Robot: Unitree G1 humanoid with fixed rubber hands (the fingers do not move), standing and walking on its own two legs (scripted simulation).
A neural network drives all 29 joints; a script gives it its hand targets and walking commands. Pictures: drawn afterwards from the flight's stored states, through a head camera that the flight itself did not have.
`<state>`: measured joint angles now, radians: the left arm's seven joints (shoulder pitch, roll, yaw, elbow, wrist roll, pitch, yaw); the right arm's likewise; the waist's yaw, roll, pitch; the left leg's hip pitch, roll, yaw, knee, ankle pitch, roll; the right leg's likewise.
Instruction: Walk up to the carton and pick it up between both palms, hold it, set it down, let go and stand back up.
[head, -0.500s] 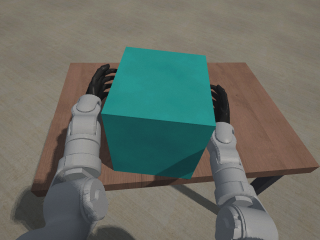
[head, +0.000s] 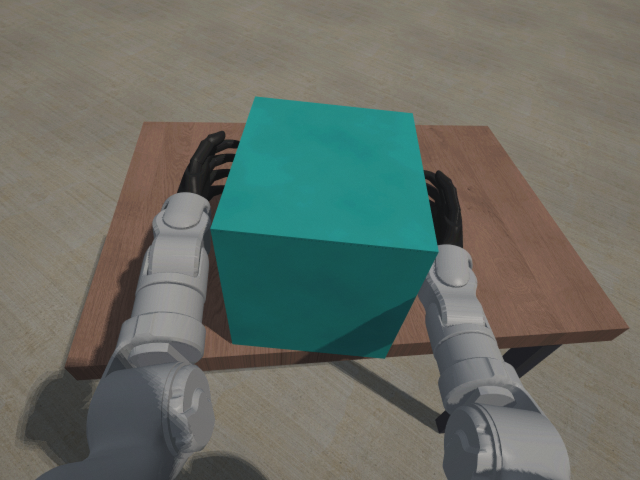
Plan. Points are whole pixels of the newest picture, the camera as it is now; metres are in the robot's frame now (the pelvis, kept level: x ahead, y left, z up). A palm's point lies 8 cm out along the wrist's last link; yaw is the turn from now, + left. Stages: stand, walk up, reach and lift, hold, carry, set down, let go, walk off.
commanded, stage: reach and lift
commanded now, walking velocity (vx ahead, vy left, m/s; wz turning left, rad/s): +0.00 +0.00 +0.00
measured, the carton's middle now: (321, 230) +0.43 -0.04 +0.07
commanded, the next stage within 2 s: none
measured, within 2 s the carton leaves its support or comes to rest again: leaves its support in 0.12 s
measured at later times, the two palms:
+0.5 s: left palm (173, 182) +0.40 +0.14 +0.18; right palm (454, 212) +0.36 -0.17 +0.17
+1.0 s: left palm (165, 175) +0.38 +0.14 +0.21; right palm (469, 198) +0.35 -0.17 +0.20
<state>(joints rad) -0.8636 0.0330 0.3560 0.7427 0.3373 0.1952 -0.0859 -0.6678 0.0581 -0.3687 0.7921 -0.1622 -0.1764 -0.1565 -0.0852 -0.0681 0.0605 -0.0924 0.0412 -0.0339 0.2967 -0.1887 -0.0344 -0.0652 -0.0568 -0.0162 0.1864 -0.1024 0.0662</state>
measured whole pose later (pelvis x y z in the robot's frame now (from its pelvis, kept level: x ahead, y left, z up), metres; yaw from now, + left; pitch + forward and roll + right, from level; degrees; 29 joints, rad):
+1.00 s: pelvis -0.02 +0.00 +0.00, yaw +0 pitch -7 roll -1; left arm -0.83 0.03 0.32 0.48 0.31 0.53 -0.03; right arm -0.76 -0.08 -0.11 0.73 0.14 0.12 -0.17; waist -0.08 -0.07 0.02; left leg 0.00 0.05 -0.03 0.31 -0.18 -0.04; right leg 0.02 -0.05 -0.01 0.21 -0.10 0.06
